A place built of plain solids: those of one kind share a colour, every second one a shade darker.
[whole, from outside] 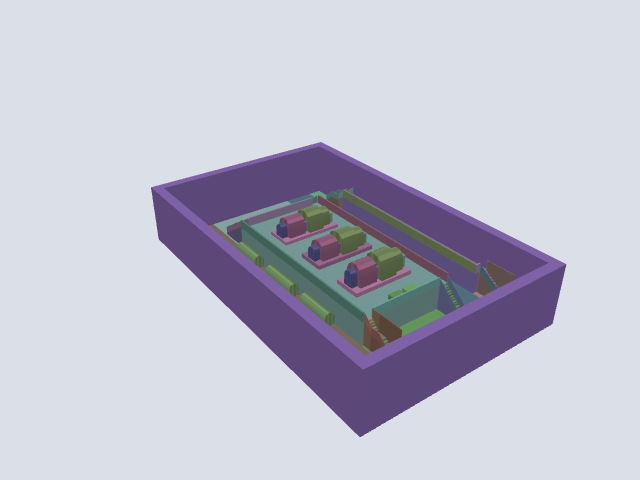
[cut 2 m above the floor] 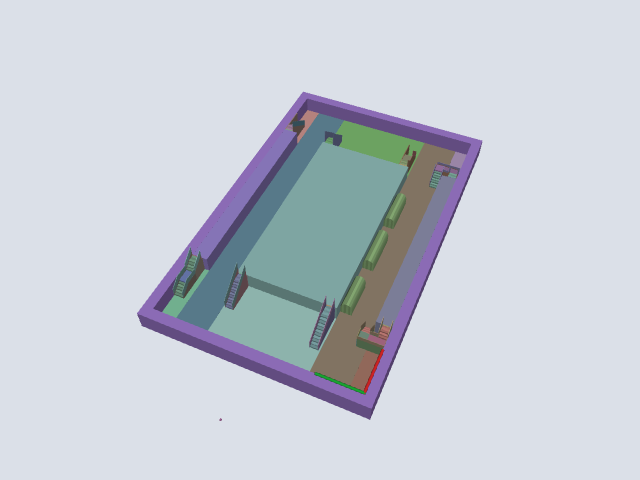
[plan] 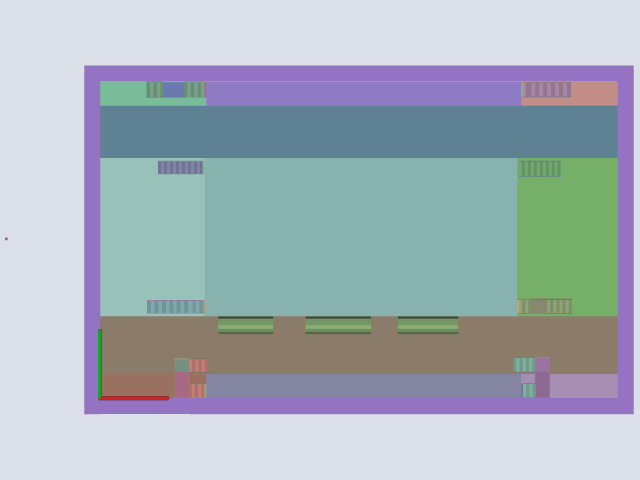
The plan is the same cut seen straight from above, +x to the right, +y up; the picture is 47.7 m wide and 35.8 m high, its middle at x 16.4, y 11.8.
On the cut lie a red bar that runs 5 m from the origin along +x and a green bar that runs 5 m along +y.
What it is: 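A steam power station's turbine hall; the operating floor is a raised block 2.91 m over the basement floor, with 3 turbine sets side by side across the hall on it, each on its concrete block, a railed walk round them and control desks at one end; The block stands free in the hall's middle; the basement floor runs round it; 3 condensers' shells lie on the basement floor against the block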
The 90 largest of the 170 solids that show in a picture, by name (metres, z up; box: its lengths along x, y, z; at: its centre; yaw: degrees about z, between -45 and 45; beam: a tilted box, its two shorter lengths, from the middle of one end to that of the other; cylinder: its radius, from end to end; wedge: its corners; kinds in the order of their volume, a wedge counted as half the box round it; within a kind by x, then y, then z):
{
 "wall_brick_1": {"box": [1.2, 26.0, 7.4], "at": [-0.59, 11.81, 3.3]},
 "wall_brick_2": {"box": [10.3, 1.2, 7.4], "at": [3.96, -0.59, 3.3]},
 "wall_brick_3": {"box": [10.3, 1.2, 7.4], "at": [3.96, 24.21, 3.3]},
 "wall_brick_4": {"box": [25.9, 1.2, 7.4], "at": [19.66, -0.59, 3.3]},
 "wall_brick_5": {"box": [25.9, 1.2, 7.4], "at": [19.66, 24.21, 3.3]},
 "wall_brick_6": {"box": [9.6, 1.2, 7.4], "at": [35.01, -0.59, 3.3]},
 "wall_brick_7": {"box": [9.6, 1.2, 7.4], "at": [35.01, 24.21, 3.3]},
 "wall_brick_8": {"box": [1.2, 26.0, 7.4], "at": [39.21, 11.81, 3.3]},
 "floor_tile_1": {"box": [23.3, 11.8, 3.31], "at": [19.46, 12.01, 1.25]},
 "floor_galn_metal_1": {"box": [23.5, 1.8, 3.0], "at": [19.66, 0.91, 1.1]},
 "floor_gals_metal_1": {"box": [23.5, 1.8, 3.0], "at": [19.66, 22.71, 1.1]},
 "floor_hall1a_concrete_1": {"box": [38.6, 4.3, 0.4], "at": [19.31, 3.96, -0.2]},
 "floor_hall3a_concrete_1": {"box": [38.6, 3.9, 0.4], "at": [19.31, 19.86, -0.2]},
 "set_block_concrete_1": {"box": [3.3, 7.6, 0.45], "at": [12.96, 12.01, 3.08]},
 "set_block_concrete_2": {"box": [3.3, 7.6, 0.55], "at": [19.46, 12.01, 3.13]},
 "set_block_concrete_3": {"box": [3.3, 7.6, 0.55], "at": [25.96, 12.01, 3.13]},
 "floor_hall2a_concrete_1": {"box": [7.8, 11.8, 0.4], "at": [3.91, 12.01, -0.2]},
 "floor_hall2b_concrete_1": {"box": [7.5, 11.8, 0.4], "at": [34.86, 12.01, -0.2]},
 "set_metal_1": {"wedge": [[12.96, 11.78, 3.31], [12.96, 11.78, 5.73], [12.96, 13.84, 3.31], [12.96, 13.84, 5.73], [13.54, 11.78, 3.31], [13.54, 11.78, 5.6], [13.54, 13.84, 3.31], [13.54, 13.84, 5.6]]},
 "set_metal_2": {"wedge": [[13.54, 11.78, 3.31], [13.54, 11.78, 5.6], [13.54, 13.84, 3.31], [13.54, 13.84, 5.6], [14.01, 11.78, 3.31], [14.01, 11.78, 5.26], [14.01, 13.84, 3.31], [14.01, 13.84, 5.26]]},
 "set_metal_3": {"wedge": [[14.01, 11.78, 3.31], [14.01, 11.78, 5.26], [14.01, 13.84, 3.31], [14.01, 13.84, 5.26], [14.38, 11.78, 3.31], [14.38, 11.78, 4.31], [14.38, 13.84, 3.31], [14.38, 13.84, 4.31]]},
 "set_metal_4": {"wedge": [[18.88, 11.78, 3.41], [18.88, 11.78, 5.65], [18.88, 13.84, 3.41], [18.88, 13.84, 5.65], [19.46, 11.78, 3.41], [19.46, 11.78, 5.78], [19.46, 13.84, 3.41], [19.46, 13.84, 5.78]]},
 "set_metal_5": {"wedge": [[19.46, 11.78, 3.41], [19.46, 11.78, 5.78], [19.46, 13.84, 3.41], [19.46, 13.84, 5.78], [20.04, 11.78, 3.41], [20.04, 11.78, 5.65], [20.04, 13.84, 3.41], [20.04, 13.84, 5.65]]},
 "set_metal_6": {"wedge": [[20.04, 11.78, 3.41], [20.04, 11.78, 5.65], [20.04, 13.84, 3.41], [20.04, 13.84, 5.65], [20.51, 11.78, 3.41], [20.51, 11.78, 5.32], [20.51, 13.84, 3.41], [20.51, 13.84, 5.32]]},
 "set_metal_7": {"wedge": [[20.51, 11.78, 3.41], [20.51, 11.78, 5.32], [20.51, 13.84, 3.41], [20.51, 13.84, 5.32], [20.88, 11.78, 3.41], [20.88, 11.78, 4.36], [20.88, 13.84, 3.41], [20.88, 13.84, 4.36]]},
 "set_metal_8": {"wedge": [[25.38, 11.78, 3.41], [25.38, 11.78, 5.95], [25.38, 13.84, 3.41], [25.38, 13.84, 5.95], [25.96, 11.78, 3.41], [25.96, 11.78, 6.08], [25.96, 13.84, 3.41], [25.96, 13.84, 6.08]]},
 "set_metal_9": {"wedge": [[25.96, 11.78, 3.41], [25.96, 11.78, 6.08], [25.96, 13.84, 3.41], [25.96, 13.84, 6.08], [26.54, 11.78, 3.41], [26.54, 11.78, 5.95], [26.54, 13.84, 3.41], [26.54, 13.84, 5.95]]},
 "set_metal_10": {"wedge": [[26.54, 11.78, 3.41], [26.54, 11.78, 5.95], [26.54, 13.84, 3.41], [26.54, 13.84, 5.95], [27.01, 11.78, 3.41], [27.01, 11.78, 5.62], [27.01, 13.84, 3.41], [27.01, 13.84, 5.62]]},
 "set_metal_11": {"wedge": [[27.01, 11.78, 3.41], [27.01, 11.78, 5.62], [27.01, 13.84, 3.41], [27.01, 13.84, 5.62], [27.38, 11.78, 3.41], [27.38, 11.78, 4.66], [27.38, 13.84, 3.41], [27.38, 13.84, 4.66]]},
 "cond_metal_1": {"wedge": [[8.81, 4.96, -0.05], [8.81, 4.96, 1.44], [8.81, 5.17, -0.05], [8.81, 5.17, 1.59], [12.91, 4.96, -0.05], [12.91, 4.96, 1.44], [12.91, 5.17, -0.05], [12.91, 5.17, 1.59]]},
 "cond_metal_2": {"wedge": [[8.81, 5.17, -0.05], [8.81, 5.17, 1.59], [8.81, 5.44, -0.05], [8.81, 5.44, 1.65], [12.91, 5.17, -0.05], [12.91, 5.17, 1.59], [12.91, 5.44, -0.05], [12.91, 5.44, 1.65]]},
 "cond_metal_3": {"wedge": [[8.81, 5.44, -0.05], [8.81, 5.44, 1.65], [8.81, 5.71, -0.05], [8.81, 5.71, 1.59], [12.91, 5.44, -0.05], [12.91, 5.44, 1.65], [12.91, 5.71, -0.05], [12.91, 5.71, 1.59]]},
 "cond_metal_4": {"wedge": [[8.81, 5.71, -0.05], [8.81, 5.71, 1.59], [8.81, 5.92, -0.05], [8.81, 5.92, 1.44], [12.91, 5.71, -0.05], [12.91, 5.71, 1.59], [12.91, 5.92, -0.05], [12.91, 5.92, 1.44]]},
 "cond_metal_5": {"wedge": [[15.31, 4.79, -0.05], [15.31, 4.79, 1.0], [15.31, 4.96, -0.05], [15.31, 4.96, 1.44], [20.21, 4.79, -0.05], [20.21, 4.79, 1.0], [20.21, 4.96, -0.05], [20.21, 4.96, 1.44]]},
 "cond_metal_6": {"wedge": [[15.31, 4.96, -0.05], [15.31, 4.96, 1.44], [15.31, 5.17, -0.05], [15.31, 5.17, 1.59], [20.21, 4.96, -0.05], [20.21, 4.96, 1.44], [20.21, 5.17, -0.05], [20.21, 5.17, 1.59]]},
 "cond_metal_7": {"wedge": [[15.31, 5.17, -0.05], [15.31, 5.17, 1.59], [15.31, 5.44, -0.05], [15.31, 5.44, 1.65], [20.21, 5.17, -0.05], [20.21, 5.17, 1.59], [20.21, 5.44, -0.05], [20.21, 5.44, 1.65]]},
 "cond_metal_8": {"wedge": [[15.31, 5.44, -0.05], [15.31, 5.44, 1.65], [15.31, 5.71, -0.05], [15.31, 5.71, 1.59], [20.21, 5.44, -0.05], [20.21, 5.44, 1.65], [20.21, 5.71, -0.05], [20.21, 5.71, 1.59]]},
 "cond_metal_9": {"wedge": [[15.31, 5.71, -0.05], [15.31, 5.71, 1.59], [15.31, 5.92, -0.05], [15.31, 5.92, 1.44], [20.21, 5.71, -0.05], [20.21, 5.71, 1.59], [20.21, 5.92, -0.05], [20.21, 5.92, 1.44]]},
 "cond_metal_10": {"wedge": [[15.31, 5.92, -0.05], [15.31, 5.92, 1.44], [15.31, 6.09, -0.05], [15.31, 6.09, 1.0], [20.21, 5.92, -0.05], [20.21, 5.92, 1.44], [20.21, 6.09, -0.05], [20.21, 6.09, 1.0]]},
 "cond_metal_11": {"wedge": [[22.21, 4.96, -0.05], [22.21, 4.96, 1.44], [22.21, 5.17, -0.05], [22.21, 5.17, 1.59], [26.71, 4.96, -0.05], [26.71, 4.96, 1.44], [26.71, 5.17, -0.05], [26.71, 5.17, 1.59]]},
 "cond_metal_12": {"wedge": [[22.21, 5.17, -0.05], [22.21, 5.17, 1.59], [22.21, 5.44, -0.05], [22.21, 5.44, 1.65], [26.71, 5.17, -0.05], [26.71, 5.17, 1.59], [26.71, 5.44, -0.05], [26.71, 5.44, 1.65]]},
 "cond_metal_13": {"wedge": [[22.21, 5.44, -0.05], [22.21, 5.44, 1.65], [22.21, 5.71, -0.05], [22.21, 5.71, 1.59], [26.71, 5.44, -0.05], [26.71, 5.44, 1.65], [26.71, 5.71, -0.05], [26.71, 5.71, 1.59]]},
 "cond_metal_14": {"wedge": [[22.21, 5.71, -0.05], [22.21, 5.71, 1.59], [22.21, 5.92, -0.05], [22.21, 5.92, 1.44], [26.71, 5.71, -0.05], [26.71, 5.71, 1.59], [26.71, 5.92, -0.05], [26.71, 5.92, 1.44]]},
 "set_gen_metal_1": {"wedge": [[12.96, 9.12, 3.31], [12.96, 9.12, 5.5], [12.96, 11.33, 3.31], [12.96, 11.33, 5.5], [13.45, 9.12, 3.31], [13.45, 9.12, 5.39], [13.45, 11.33, 3.31], [13.45, 11.33, 5.39]]},
 "set_gen_metal_2": {"wedge": [[13.45, 9.12, 3.31], [13.45, 9.12, 5.39], [13.45, 11.33, 3.31], [13.45, 11.33, 5.39], [13.84, 9.12, 3.31], [13.84, 9.12, 5.11], [13.84, 11.33, 3.31], [13.84, 11.33, 5.11]]},
 "set_gen_metal_3": {"wedge": [[18.97, 9.12, 3.41], [18.97, 9.12, 5.44], [18.97, 11.33, 3.41], [18.97, 11.33, 5.44], [19.46, 9.12, 3.41], [19.46, 9.12, 5.55], [19.46, 11.33, 3.41], [19.46, 11.33, 5.55]]},
 "set_gen_metal_4": {"wedge": [[19.46, 9.12, 3.41], [19.46, 9.12, 5.55], [19.46, 11.33, 3.41], [19.46, 11.33, 5.55], [19.95, 9.12, 3.41], [19.95, 9.12, 5.44], [19.95, 11.33, 3.41], [19.95, 11.33, 5.44]]},
 "set_gen_metal_5": {"wedge": [[19.95, 9.12, 3.41], [19.95, 9.12, 5.44], [19.95, 11.33, 3.41], [19.95, 11.33, 5.44], [20.34, 9.12, 3.41], [20.34, 9.12, 5.16], [20.34, 11.33, 3.41], [20.34, 11.33, 5.16]]},
 "set_gen_metal_6": {"wedge": [[25.47, 9.12, 3.41], [25.47, 9.12, 5.74], [25.47, 11.33, 3.41], [25.47, 11.33, 5.74], [25.96, 9.12, 3.41], [25.96, 9.12, 5.85], [25.96, 11.33, 3.41], [25.96, 11.33, 5.85]]},
 "set_gen_metal_7": {"wedge": [[25.96, 9.12, 3.41], [25.96, 9.12, 5.85], [25.96, 11.33, 3.41], [25.96, 11.33, 5.85], [26.45, 9.12, 3.41], [26.45, 9.12, 5.74], [26.45, 11.33, 3.41], [26.45, 11.33, 5.74]]},
 "set_gen_metal_8": {"wedge": [[26.45, 9.12, 3.41], [26.45, 9.12, 5.74], [26.45, 11.33, 3.41], [26.45, 11.33, 5.74], [26.84, 9.12, 3.41], [26.84, 9.12, 5.46], [26.84, 11.33, 3.41], [26.84, 11.33, 5.46]]},
 "set_gen_metal_9": {"wedge": [[26.84, 9.12, 3.41], [26.84, 9.12, 5.46], [26.84, 11.33, 3.41], [26.84, 11.33, 5.46], [27.15, 9.12, 3.41], [27.15, 9.12, 4.66], [27.15, 11.33, 3.41], [27.15, 11.33, 4.66]]},
 "floor_hall0a_concrete_1": {"box": [7.9, 1.8, 0.4], "at": [3.96, 0.91, -0.2]},
 "floor_hall4a_concrete_1": {"box": [7.9, 1.8, 0.4], "at": [3.96, 22.71, -0.2]},
 "floor_hall0b_concrete_1": {"box": [7.2, 1.8, 0.4], "at": [35.01, 0.91, -0.2]},
 "floor_hall4b_concrete_1": {"box": [7.2, 1.8, 0.4], "at": [35.01, 22.71, -0.2]},
 "rail_1": {"box": [23.5, 0.2, 1.1], "at": [19.66, 21.91, 3.15]},
 "rail_opn_1": {"box": [23.3, 0.2, 1.1], "at": [19.46, 6.21, 3.46]},
 "rail_ops_1": {"box": [23.3, 0.2, 1.1], "at": [19.46, 17.81, 3.46]},
 "step_galse_1": {"box": [0.38, 1.02, 2.45], "at": [31.66, 23.0, 1.18]},
 "step_galse_2": {"box": [0.38, 1.03, 2.25], "at": [31.96, 23.0, 1.07]},
 "step_galse_3": {"box": [0.38, 1.03, 2.05], "at": [32.26, 23.0, 0.97]},
 "step_galse_4": {"box": [0.38, 1.03, 1.85], "at": [32.55, 23.0, 0.88]},
 "step_galse_5": {"box": [0.38, 1.03, 1.65], "at": [32.85, 23.0, 0.78]},
 "step_opse_1": {"box": [0.28, 1.1, 2.77], "at": [31.31, 17.11, 1.33]},
 "step_opse_2": {"box": [0.28, 1.11, 2.57], "at": [31.53, 17.11, 1.24]},
 "step_opse_3": {"box": [0.28, 1.11, 2.38], "at": [31.76, 17.11, 1.14]},
 "step_opse_4": {"box": [0.28, 1.11, 2.18], "at": [31.98, 17.11, 1.04]},
 "step_opse_5": {"box": [0.28, 1.11, 1.99], "at": [32.2, 17.11, 0.94]},
 "floor_galne_1": {"box": [1.03, 1.93, 1.65], "at": [32.99, 1.02, 0.78]},
 "step_opnw_1": {"box": [0.36, 0.91, 2.05], "at": [6.46, 6.81, 0.98]},
 "step_opnw_2": {"box": [0.36, 0.91, 2.23], "at": [6.74, 6.81, 1.07]},
 "step_opnw_3": {"box": [0.36, 0.91, 2.6], "at": [7.29, 6.81, 1.25]},
 "step_opnw_4": {"box": [0.36, 0.91, 2.78], "at": [7.57, 6.81, 1.34]},
 "step_galsw_1": {"box": [0.32, 1.13, 1.85], "at": [6.91, 23.0, 0.88]},
 "step_galsw_2": {"box": [0.32, 1.13, 2.05], "at": [7.17, 23.0, 0.97]},
 "step_galsw_3": {"box": [0.32, 1.13, 2.25], "at": [7.43, 23.0, 1.07]},
 "step_galsw_4": {"box": [0.32, 1.13, 2.45], "at": [7.69, 23.0, 1.18]},
 "floor_galnw_1": {"box": [1.04, 1.89, 1.45], "at": [6.1, 1.01, 0.68]},
 "desk_con_metal_1": {"box": [0.82, 1.5, 0.97], "at": [30.45, 11.06, 3.35]},
 "desk_con_metal_2": {"box": [0.82, 1.5, 0.97], "at": [30.45, 12.96, 3.35]},
 "floor_opne_l1a_1": {"box": [1.21, 0.96, 1.92], "at": [32.75, 6.84, 0.91]},
 "floor_galsw_l1a_1": {"box": [1.48, 1.13, 1.25], "at": [5.5, 23.0, 0.57]},
 "rail_opw_1": {"box": [0.2, 9.39, 1.1], "at": [7.91, 12.01, 3.46]},
 "rail_ope_1": {"box": [0.2, 9.1, 1.1], "at": [31.01, 11.96, 3.46]},
 "floor_galne_l1a_1": {"box": [1.05, 1.03, 1.65], "at": [32.98, 2.5, 0.78]},
 "floor_galnw_l1a_1": {"box": [1.06, 0.96, 1.45], "at": [6.11, 2.43, 0.68]},
 "wall_galse_1": {"box": [3.62, 0.1, 3.75], "at": [33.34, 23.56, 1.82]},
 "wall_opne_1": {"box": [1.89, 0.1, 4.06], "at": [34.27, 7.37, 1.98]},
 "step_galne_1": {"box": [0.31, 1.03, 2.05], "at": [32.1, 0.57, 0.97]}
}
